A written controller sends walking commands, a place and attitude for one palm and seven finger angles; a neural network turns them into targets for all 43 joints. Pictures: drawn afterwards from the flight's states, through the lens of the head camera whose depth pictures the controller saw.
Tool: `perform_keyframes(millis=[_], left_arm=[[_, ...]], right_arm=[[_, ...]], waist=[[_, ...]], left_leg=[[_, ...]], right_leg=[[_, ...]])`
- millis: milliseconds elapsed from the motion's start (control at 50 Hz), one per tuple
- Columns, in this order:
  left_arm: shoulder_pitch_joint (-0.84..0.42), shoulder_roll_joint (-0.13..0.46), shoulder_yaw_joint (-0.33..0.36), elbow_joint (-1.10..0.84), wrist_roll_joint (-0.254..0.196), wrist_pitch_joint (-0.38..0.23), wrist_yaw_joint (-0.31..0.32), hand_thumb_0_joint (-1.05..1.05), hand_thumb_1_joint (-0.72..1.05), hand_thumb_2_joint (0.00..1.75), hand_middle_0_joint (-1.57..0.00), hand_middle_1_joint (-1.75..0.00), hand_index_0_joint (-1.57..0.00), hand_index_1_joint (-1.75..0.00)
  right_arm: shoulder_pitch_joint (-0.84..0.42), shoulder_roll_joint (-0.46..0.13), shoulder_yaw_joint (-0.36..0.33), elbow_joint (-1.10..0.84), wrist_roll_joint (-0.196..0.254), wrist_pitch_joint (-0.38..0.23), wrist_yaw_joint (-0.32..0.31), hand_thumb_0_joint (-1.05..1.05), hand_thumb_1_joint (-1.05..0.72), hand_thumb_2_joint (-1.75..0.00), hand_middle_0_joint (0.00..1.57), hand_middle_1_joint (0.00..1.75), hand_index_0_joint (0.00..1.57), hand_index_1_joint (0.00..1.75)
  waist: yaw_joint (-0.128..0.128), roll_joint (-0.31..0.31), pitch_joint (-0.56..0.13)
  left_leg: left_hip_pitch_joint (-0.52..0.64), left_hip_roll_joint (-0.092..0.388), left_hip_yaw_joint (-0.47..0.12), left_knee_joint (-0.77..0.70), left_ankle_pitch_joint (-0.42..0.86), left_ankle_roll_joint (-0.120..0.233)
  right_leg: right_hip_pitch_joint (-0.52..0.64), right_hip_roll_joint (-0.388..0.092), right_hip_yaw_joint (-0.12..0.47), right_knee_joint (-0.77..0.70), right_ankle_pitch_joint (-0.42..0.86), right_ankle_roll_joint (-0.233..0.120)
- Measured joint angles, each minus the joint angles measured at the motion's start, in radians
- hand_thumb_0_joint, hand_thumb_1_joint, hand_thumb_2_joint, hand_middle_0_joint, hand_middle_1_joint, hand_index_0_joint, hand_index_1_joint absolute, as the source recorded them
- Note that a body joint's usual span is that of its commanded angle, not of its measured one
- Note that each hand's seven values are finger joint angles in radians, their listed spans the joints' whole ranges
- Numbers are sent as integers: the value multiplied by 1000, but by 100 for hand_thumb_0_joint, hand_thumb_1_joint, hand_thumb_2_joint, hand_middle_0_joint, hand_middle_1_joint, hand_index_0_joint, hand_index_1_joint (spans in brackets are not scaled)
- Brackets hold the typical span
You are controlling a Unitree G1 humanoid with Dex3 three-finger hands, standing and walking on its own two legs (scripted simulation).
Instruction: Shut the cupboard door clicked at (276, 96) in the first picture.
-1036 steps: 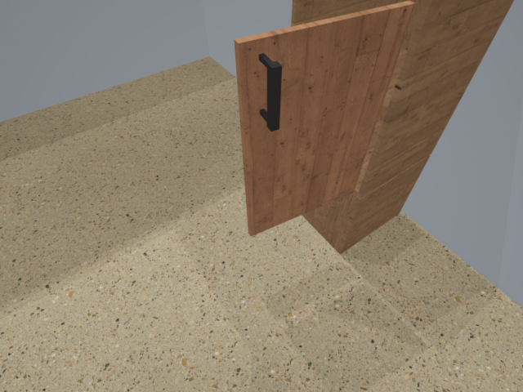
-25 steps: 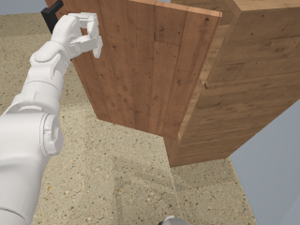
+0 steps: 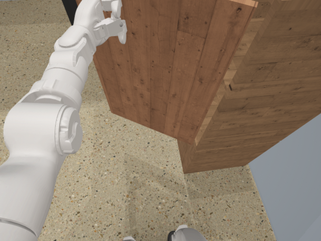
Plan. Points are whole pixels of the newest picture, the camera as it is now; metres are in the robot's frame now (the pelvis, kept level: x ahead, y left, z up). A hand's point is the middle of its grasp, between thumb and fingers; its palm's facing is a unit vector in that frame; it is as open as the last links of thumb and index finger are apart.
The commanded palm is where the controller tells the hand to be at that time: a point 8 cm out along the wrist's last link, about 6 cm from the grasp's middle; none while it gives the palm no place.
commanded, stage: pull the fist back off the door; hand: left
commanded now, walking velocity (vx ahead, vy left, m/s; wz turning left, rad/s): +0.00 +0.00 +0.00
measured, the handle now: (80, 12) +0.61 +0.12 +0.18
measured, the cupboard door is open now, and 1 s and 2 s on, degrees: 59 53 53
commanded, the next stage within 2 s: draw the hand back to the body in 0.80 s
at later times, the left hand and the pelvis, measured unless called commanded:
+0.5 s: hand (125, 27) +0.52 +0.02 +0.20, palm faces -0.08 -1.00 -0.02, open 3.1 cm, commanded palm +0.48 +0.07 +0.19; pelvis +0.01 -0.02 +0.01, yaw -3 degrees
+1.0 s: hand (126, 45) +0.48 +0.02 +0.19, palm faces -0.09 -0.99 +0.04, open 3.1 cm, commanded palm +0.43 +0.08 +0.19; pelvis -0.02 -0.01 +0.02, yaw -2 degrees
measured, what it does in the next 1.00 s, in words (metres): stands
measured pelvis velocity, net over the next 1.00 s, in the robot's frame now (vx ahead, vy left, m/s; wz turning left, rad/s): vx -0.02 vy -0.01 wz -0.03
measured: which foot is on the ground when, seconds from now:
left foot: down 0.00-1.00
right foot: down 0.00-1.00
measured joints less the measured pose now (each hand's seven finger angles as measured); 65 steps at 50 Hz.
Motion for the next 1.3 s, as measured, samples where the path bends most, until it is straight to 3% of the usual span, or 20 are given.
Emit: perform_keyframes(millis=[60, 100, 140, 180, 260, 340, 400, 460, 520, 640, 740, 780, 840, 920, 980, 1060, 1120, 1220, 1300], left_arm=[[-25, -66, 58, -3, 18, -1, 238, 1, 90, 97, -130, -150, -130, -150], [-30, -101, 67, -20, 78, -32, 378, 1, 88, 96, -130, -150, -130, -150], [-18, -117, 56, -33, 147, -78, 456, 2, 89, 95, -130, -150, -130, -150], [4, -118, 57, -36, 193, -116, 476, 2, 91, 95, -130, -150, -130, -150], [43, -95, 79, 16, 206, -110, 427, 1, 94, 95, -130, -150, -130, -150], [103, -91, 140, 9, 152, -93, 380, 1, 93, 93, -130, -150, -130, -150], [178, -102, 157, -70, 128, -141, 365, 2, 92, 92, -130, -150, -130, -150], [248, -105, 129, -141, 143, -186, 346, 2, 91, 91, -130, -150, -130, -150], [311, -110, 83, -183, 145, -164, 318, 2, 91, 91, -130, -150, -130, -150], [435, -162, 26, -280, 62, -62, 285, 2, 91, 90, -130, -150, -130, -150], [467, -207, -50, -389, 47, -103, 305, 3, 91, 90, -130, -150, -130, -150], [427, -216, -71, -362, 52, -111, 310, 2, 91, 90, -130, -150, -131, -150], [331, -211, -69, -254, 64, -78, 321, 2, 90, 90, -131, -150, -131, -150], [253, -187, -20, -145, 72, -34, 337, 2, 90, 90, -131, -150, -131, -150], [266, -176, 16, -145, 70, -62, 334, 2, 90, 90, -130, -150, -131, -150], [402, -169, 65, -261, 72, -134, 301, 2, 90, 90, -130, -150, -130, -150], [551, -161, 65, -406, 75, -143, 267, 2, 90, 90, -130, -150, -130, -150], [782, -156, 31, -680, 27, -53, 204, 2, 90, 90, -130, -150, -130, -150], [896, -158, -10, -864, -6, 40, 175, 2, 91, 90, -130, -150, -130, -150]], right_arm=[[1, 16, 1, -17, -17, -4, 42, 1, -91, -89, 20, 30, 20, 29], [4, 29, 2, -32, -40, -8, 77, 1, -91, -89, 20, 30, 20, 29], [9, 41, 2, -45, -58, -4, 107, 1, -91, -89, 20, 30, 20, 29], [15, 52, 4, -54, -65, 10, 127, 1, -91, -89, 20, 30, 20, 29], [40, 60, 12, -64, -53, 52, 129, 1, -91, -89, 20, 30, 20, 29], [71, 52, 12, -72, -37, 75, 112, 1, -91, -89, 20, 30, 20, 29], [90, 42, 4, -79, -31, 74, 105, 1, -91, -89, 20, 30, 20, 29], [94, 35, -7, -85, -22, 78, 106, 1, -91, -89, 20, 30, 20, 29], [83, 28, -19, -91, -4, 92, 106, 1, -91, -89, 20, 30, 20, 29], [3, 11, -25, -106, 28, 96, 73, 1, -91, -89, 20, 30, 20, 29], [-84, 17, -22, -108, 37, 51, 43, 1, -91, -89, 20, 30, 19, 29], [-117, 24, -12, -100, 40, 38, 39, 1, -91, -89, 20, 30, 19, 29], [-156, 37, 11, -98, 43, 32, 43, 1, -91, -89, 20, 30, 19, 29], [-157, 48, 30, -117, 38, 27, 54, 1, -91, -89, 20, 30, 20, 29], [-123, 48, 29, -126, 30, 21, 62, 1, -91, -89, 20, 30, 20, 29], [-55, 47, 22, -123, 27, 38, 69, 1, -91, -89, 20, 30, 20, 29], [-9, 46, 12, -119, 35, 58, 69, 1, -91, -89, 20, 30, 20, 29], [10, 45, -1, -115, 58, 83, 49, 2, -91, -89, 20, 30, 20, 29], [-39, 42, -3, -124, 71, 77, 22, 2, -91, -89, 20, 30, 20, 29]], waist=[[-3, 7, 0], [-11, 10, -8], [-18, 11, -16], [-21, 13, -20], [-20, 21, -27], [-11, 24, -24], [2, 21, -25], [21, 13, -31], [44, 9, -35], [86, 10, 3], [106, 2, 32], [108, -4, 29], [95, -16, 20], [71, -18, 7], [68, -12, 7], [83, -6, 0], [98, 0, -5], [132, 7, 5], [161, 7, 17]], left_leg=[[-15, 0, -5, -8, 10, -1], [-34, -1, -5, -7, 16, -1], [-47, -2, 1, -6, 18, -2], [-42, -1, 12, -11, 17, -2], [4, 6, 32, -40, 19, -3], [75, 17, 46, -79, 24, -8], [125, 25, 54, -101, 26, -13], [159, 31, 56, -112, 27, -18], [185, 33, 51, -121, 31, -22], [243, 29, 31, -147, 54, -23], [270, 19, 16, -156, 72, -22], [270, 14, 11, -155, 76, -21], [256, 8, 7, -152, 83, -21], [224, 6, 14, -147, 87, -19], [211, 6, 27, -142, 84, -16], [234, 11, 58, -153, 73, -13], [273, 16, 73, -167, 65, -12], [360, 21, 72, -203, 65, -12], [416, 16, 55, -230, 76, -9]], right_leg=[[-10, 0, -5, -16, 13, 2], [-30, -1, -5, -14, 18, 2], [-48, -3, 1, -4, 17, 2], [-52, -1, 12, 1, 15, 0], [-19, 8, 33, -15, 19, -2], [43, 22, 49, -50, 29, -7], [88, 32, 57, -71, 34, -12], [121, 39, 60, -80, 34, -17], [149, 41, 55, -91, 37, -21], [220, 37, 36, -129, 60, -22], [253, 25, 22, -137, 70, -22], [253, 20, 17, -132, 70, -21], [239, 14, 12, -125, 71, -19], [203, 12, 18, -115, 76, -18], [183, 12, 31, -104, 74, -16], [187, 19, 62, -97, 66, -14], [217, 27, 79, -104, 61, -12], [309, 34, 80, -150, 65, -10], [377, 29, 65, -190, 77, -7]])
